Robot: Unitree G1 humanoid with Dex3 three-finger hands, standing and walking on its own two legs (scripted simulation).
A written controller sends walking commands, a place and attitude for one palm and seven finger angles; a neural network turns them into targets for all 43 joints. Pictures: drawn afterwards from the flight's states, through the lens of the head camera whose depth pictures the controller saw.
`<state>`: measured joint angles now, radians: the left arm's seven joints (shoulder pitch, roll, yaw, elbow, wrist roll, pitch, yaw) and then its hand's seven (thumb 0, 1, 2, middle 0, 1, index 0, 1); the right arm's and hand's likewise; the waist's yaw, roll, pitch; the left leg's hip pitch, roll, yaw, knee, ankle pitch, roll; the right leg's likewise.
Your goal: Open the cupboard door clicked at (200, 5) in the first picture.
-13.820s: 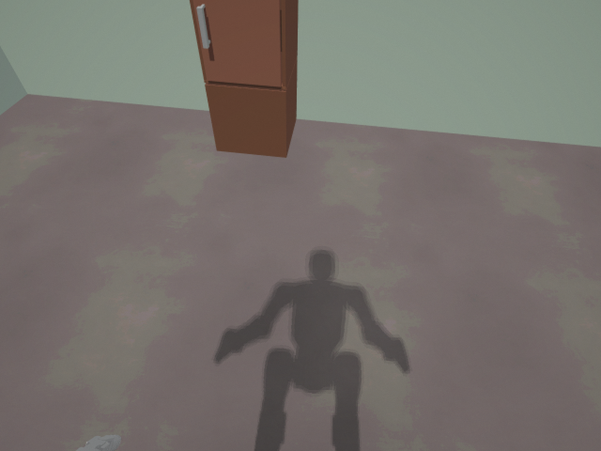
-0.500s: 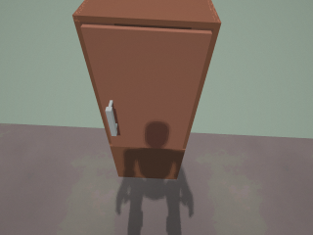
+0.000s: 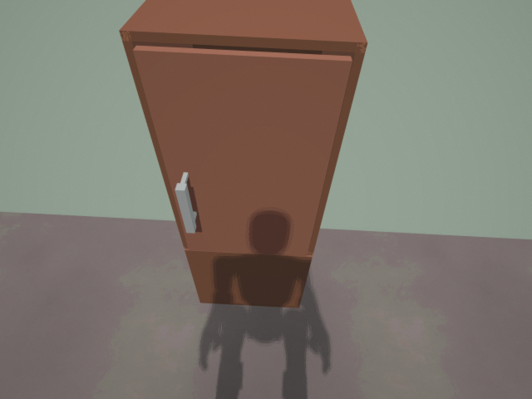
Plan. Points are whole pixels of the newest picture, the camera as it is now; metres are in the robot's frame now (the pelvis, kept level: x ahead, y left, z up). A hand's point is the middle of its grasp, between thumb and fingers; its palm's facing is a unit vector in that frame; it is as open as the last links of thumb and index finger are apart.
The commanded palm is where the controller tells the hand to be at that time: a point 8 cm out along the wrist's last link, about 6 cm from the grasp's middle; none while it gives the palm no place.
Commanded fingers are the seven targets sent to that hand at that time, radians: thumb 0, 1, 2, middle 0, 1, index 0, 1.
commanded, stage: raise the hand with hooked fingers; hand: left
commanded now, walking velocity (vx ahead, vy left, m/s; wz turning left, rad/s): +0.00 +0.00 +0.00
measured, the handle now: (188, 203) +0.54 +0.22 -0.10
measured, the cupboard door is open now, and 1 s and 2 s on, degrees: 0 0 0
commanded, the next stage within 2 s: none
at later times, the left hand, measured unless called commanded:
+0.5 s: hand (158, 397) +0.15 +0.18 -0.10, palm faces +0.06 -1.00 +0.02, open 8.9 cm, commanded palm +0.13 +0.24 -0.08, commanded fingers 0.00 0.32 0.65 -0.24 -0.68 -0.24 -0.68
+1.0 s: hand (124, 365) +0.18 +0.24 -0.08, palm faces +0.03 -1.00 -0.05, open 12.0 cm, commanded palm +0.16 +0.29 -0.08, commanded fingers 0.00 -0.27 0.40 -0.28 -1.05 -0.28 -1.05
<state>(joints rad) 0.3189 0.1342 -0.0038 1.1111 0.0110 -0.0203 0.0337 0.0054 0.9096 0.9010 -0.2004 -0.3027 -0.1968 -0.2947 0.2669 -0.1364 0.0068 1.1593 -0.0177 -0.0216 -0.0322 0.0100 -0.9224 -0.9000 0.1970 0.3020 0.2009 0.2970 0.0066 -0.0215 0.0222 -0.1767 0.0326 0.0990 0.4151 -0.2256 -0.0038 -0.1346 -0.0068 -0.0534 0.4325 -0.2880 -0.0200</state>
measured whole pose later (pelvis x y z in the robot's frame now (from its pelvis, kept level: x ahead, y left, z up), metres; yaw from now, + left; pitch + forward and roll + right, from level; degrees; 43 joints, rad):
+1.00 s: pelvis -0.06 +0.02 -0.11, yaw +1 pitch +18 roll -3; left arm 0.26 0.28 0.26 0.14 -0.30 -0.43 -0.32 0.01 -0.04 0.50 -0.27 -0.91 -0.27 -0.90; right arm 0.26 -0.25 -0.01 0.60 0.02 -0.20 -0.06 0.01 -0.90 -0.90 0.20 0.30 0.21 0.30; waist -0.02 0.02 -0.15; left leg -1.09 0.06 0.01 1.26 -0.49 0.03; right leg -0.99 -0.02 -0.10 1.22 -0.54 -0.01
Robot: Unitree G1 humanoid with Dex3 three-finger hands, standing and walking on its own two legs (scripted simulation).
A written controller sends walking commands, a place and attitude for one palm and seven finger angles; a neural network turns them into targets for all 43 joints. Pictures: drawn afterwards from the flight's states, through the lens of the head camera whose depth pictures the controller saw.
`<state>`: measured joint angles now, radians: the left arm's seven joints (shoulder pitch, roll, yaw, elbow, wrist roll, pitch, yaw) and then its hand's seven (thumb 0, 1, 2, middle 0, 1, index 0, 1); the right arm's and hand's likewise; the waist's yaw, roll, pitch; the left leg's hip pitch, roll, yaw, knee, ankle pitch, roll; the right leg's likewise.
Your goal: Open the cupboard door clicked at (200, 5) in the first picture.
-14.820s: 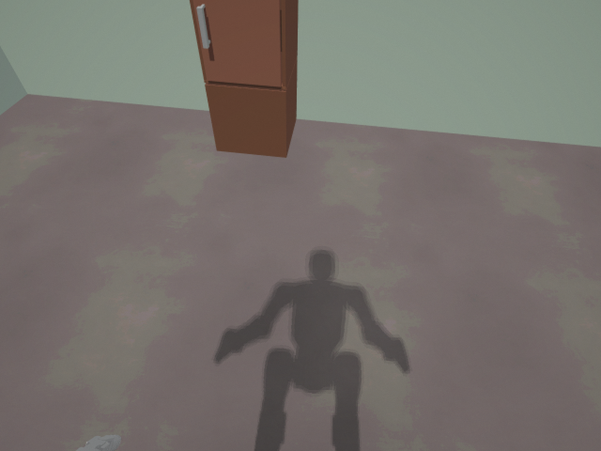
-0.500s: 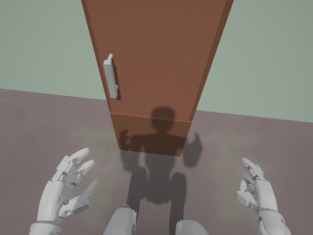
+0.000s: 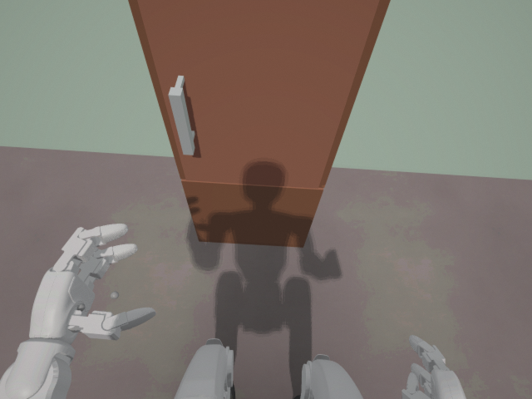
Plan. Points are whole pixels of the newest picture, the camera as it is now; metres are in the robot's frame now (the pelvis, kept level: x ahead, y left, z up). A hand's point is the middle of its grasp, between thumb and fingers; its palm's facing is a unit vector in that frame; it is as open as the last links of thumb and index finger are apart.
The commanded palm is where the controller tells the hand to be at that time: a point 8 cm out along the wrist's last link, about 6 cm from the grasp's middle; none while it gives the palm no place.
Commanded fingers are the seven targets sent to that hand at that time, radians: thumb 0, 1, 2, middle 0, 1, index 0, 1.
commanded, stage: raise the hand with hooked fingers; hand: left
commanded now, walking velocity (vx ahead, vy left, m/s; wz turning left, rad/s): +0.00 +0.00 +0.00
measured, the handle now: (184, 117) +0.60 +0.19 +0.01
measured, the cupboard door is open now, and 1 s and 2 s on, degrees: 0 0 0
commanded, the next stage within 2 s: move the hooked fingers beside the handle in 1.12 s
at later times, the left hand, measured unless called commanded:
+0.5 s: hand (79, 271) +0.28 +0.27 +0.03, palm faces +0.01 -1.00 -0.06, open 13.9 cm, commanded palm +0.26 +0.32 +0.04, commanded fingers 0.00 -0.50 0.30 -0.30 -1.20 -0.30 -1.20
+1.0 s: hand (83, 258) +0.30 +0.27 +0.03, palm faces +0.00 -1.00 -0.06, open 14.0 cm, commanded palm +0.28 +0.32 +0.04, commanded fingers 0.00 -0.50 0.30 -0.30 -1.20 -0.30 -1.20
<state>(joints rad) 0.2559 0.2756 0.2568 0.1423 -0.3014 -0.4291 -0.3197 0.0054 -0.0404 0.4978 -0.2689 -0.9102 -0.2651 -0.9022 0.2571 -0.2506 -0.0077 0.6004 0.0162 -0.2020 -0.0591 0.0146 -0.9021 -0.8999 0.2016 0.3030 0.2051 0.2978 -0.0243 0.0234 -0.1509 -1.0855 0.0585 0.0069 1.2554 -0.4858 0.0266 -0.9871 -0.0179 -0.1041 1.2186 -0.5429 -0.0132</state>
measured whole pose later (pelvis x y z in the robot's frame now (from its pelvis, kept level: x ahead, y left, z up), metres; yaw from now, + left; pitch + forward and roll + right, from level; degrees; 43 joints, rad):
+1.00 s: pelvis +0.01 +0.01 +0.00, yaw -1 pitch +21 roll -4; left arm 0.05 0.40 0.44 0.34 -0.37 -0.39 -0.51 -0.01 -0.50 0.30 -0.30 -1.20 -0.30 -1.20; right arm 0.25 -0.28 0.02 0.55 0.02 -0.19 -0.04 0.01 -0.90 -0.90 0.20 0.30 0.20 0.30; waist -0.03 0.01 -0.15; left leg -1.14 0.06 0.00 1.28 -0.51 0.03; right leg -1.03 -0.01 -0.11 1.22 -0.56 -0.01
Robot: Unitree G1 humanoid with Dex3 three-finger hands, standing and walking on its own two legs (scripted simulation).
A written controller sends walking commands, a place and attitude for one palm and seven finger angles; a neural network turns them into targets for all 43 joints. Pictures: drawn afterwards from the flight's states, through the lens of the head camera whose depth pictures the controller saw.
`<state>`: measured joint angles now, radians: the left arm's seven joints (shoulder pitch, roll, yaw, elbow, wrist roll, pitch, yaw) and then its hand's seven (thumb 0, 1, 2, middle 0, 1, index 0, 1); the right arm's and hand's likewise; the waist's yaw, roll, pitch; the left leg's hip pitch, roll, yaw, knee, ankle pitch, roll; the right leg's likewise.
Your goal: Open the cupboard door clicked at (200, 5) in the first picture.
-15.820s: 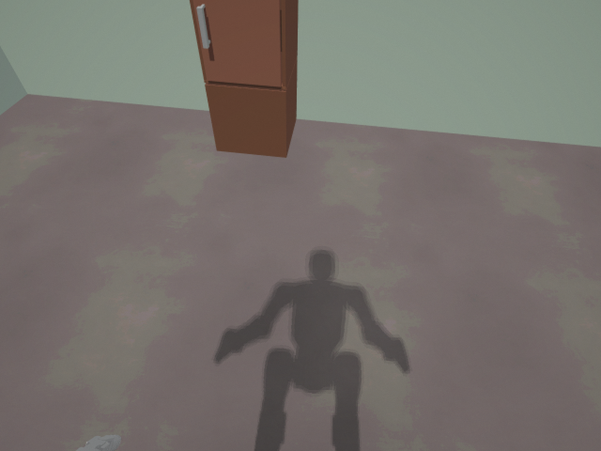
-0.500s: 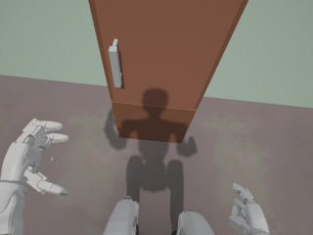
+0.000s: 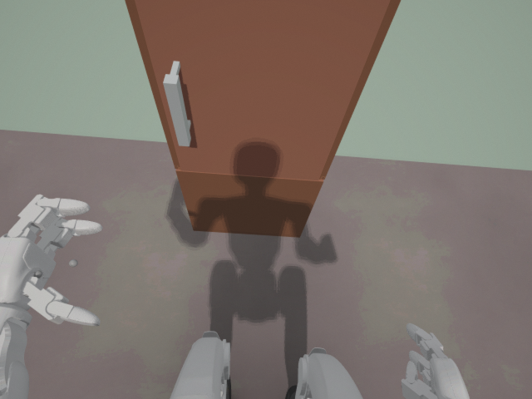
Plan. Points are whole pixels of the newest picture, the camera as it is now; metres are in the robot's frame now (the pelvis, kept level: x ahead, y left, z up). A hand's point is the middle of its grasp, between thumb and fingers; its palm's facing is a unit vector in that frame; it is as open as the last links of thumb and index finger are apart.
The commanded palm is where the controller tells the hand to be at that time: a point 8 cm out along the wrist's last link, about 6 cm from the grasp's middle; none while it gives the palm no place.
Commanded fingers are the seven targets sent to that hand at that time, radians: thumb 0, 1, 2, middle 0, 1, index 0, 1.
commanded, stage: raise the hand with hooked fingers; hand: left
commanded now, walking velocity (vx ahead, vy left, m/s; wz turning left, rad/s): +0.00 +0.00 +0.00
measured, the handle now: (180, 106) +0.59 +0.19 +0.01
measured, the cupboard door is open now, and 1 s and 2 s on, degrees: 0 0 0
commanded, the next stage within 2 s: move the hooked fingers beside the handle in 0.12 s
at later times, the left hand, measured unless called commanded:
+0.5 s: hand (88, 238) +0.32 +0.27 +0.03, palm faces -0.01 -1.00 -0.03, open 14.0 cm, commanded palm +0.31 +0.31 +0.04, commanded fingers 0.00 -0.50 0.30 -0.30 -1.20 -0.30 -1.20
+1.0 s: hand (113, 189) +0.40 +0.26 +0.02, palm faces +0.01 -1.00 -0.03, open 14.0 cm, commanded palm +0.39 +0.30 +0.03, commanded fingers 0.00 -0.50 0.30 -0.30 -1.20 -0.30 -1.20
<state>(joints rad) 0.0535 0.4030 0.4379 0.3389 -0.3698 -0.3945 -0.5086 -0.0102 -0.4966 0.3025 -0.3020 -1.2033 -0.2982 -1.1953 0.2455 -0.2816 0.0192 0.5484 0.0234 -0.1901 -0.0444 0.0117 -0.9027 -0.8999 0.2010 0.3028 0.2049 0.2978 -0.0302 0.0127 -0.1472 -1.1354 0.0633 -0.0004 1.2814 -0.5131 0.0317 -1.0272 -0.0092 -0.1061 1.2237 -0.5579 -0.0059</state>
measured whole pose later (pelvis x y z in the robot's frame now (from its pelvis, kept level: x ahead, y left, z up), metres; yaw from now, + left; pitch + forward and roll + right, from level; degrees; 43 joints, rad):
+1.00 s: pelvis -0.01 +0.00 -0.01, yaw -1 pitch +24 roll -4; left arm -0.46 0.48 0.46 0.80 -0.23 -0.43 -0.45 -0.01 -0.50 0.30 -0.30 -1.20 -0.30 -1.20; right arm 0.27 -0.28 0.03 0.62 0.01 -0.10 -0.04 0.01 -0.90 -0.90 0.20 0.30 0.21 0.30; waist -0.08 0.01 -0.15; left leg -1.23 0.07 0.01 1.32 -0.51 0.03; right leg -1.13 0.00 -0.09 1.27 -0.56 -0.01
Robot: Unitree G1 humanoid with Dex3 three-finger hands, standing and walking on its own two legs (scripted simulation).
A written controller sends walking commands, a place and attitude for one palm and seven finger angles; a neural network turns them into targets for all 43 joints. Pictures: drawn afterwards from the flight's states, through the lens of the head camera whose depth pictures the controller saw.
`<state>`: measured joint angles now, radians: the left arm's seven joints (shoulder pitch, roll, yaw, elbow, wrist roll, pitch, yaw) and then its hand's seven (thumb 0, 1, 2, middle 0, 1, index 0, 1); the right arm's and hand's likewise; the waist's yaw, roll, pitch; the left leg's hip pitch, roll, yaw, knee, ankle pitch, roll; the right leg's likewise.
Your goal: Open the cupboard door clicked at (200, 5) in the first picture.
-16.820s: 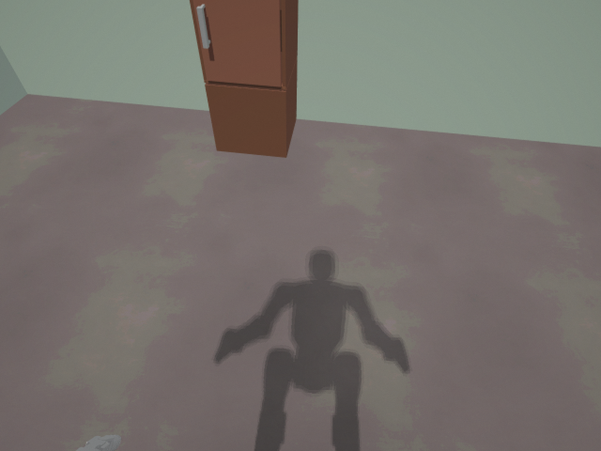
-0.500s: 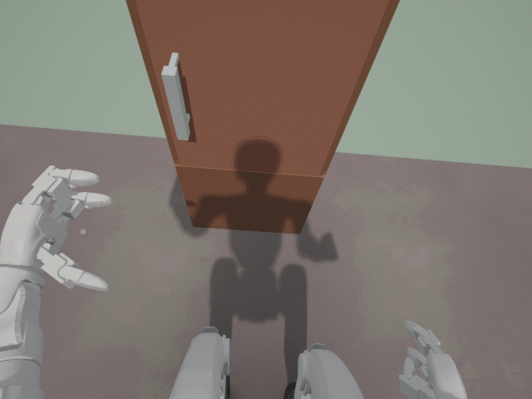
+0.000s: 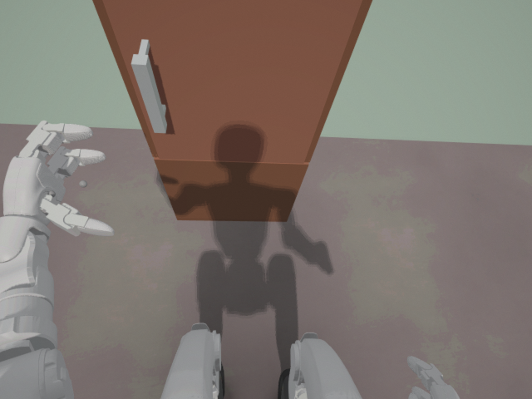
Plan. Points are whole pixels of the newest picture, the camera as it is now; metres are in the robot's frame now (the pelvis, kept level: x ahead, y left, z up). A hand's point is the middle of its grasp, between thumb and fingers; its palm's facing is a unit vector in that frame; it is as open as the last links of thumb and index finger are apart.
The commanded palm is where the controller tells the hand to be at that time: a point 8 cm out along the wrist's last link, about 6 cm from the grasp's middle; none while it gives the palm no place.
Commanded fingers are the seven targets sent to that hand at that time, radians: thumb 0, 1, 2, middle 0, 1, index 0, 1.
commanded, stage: move the hooked fingers beside the handle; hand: left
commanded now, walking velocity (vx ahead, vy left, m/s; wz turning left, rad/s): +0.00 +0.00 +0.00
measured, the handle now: (153, 89) +0.59 +0.20 +0.03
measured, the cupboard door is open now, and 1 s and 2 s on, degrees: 0 0 0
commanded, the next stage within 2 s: slide the fingers in behind the handle in 1.62 s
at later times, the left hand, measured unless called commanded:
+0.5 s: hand (101, 142) +0.48 +0.26 +0.03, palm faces +0.03 -1.00 -0.02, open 14.0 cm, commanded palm +0.47 +0.30 +0.03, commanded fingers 0.00 -0.50 0.30 -0.30 -1.20 -0.30 -1.20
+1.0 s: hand (110, 114) +0.54 +0.27 +0.01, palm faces +0.03 -1.00 -0.03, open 14.0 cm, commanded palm +0.53 +0.28 +0.02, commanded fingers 0.00 -0.50 0.30 -0.30 -1.20 -0.30 -1.20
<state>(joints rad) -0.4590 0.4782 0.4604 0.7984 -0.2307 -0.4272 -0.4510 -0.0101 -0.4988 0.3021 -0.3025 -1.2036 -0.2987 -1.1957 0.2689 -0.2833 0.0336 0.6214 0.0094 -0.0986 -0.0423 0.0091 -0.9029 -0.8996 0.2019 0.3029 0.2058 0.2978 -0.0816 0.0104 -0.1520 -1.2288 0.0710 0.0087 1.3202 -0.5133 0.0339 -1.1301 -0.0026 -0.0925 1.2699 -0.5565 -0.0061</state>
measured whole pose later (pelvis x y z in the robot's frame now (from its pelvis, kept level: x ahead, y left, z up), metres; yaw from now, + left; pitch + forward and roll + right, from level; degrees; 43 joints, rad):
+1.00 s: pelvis -0.01 +0.00 -0.04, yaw -4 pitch +33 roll -7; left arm -1.00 0.80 0.57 1.16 -0.06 -0.34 -0.43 -0.01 -0.50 0.30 -0.30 -1.20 -0.30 -1.20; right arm 0.32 -0.29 0.09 0.60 -0.03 0.06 -0.01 0.00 -0.90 -0.90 0.20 0.30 0.21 0.30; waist -0.23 0.04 -0.11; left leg -1.52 0.10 -0.02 1.47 -0.54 0.04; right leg -1.41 0.03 -0.11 1.39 -0.56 0.00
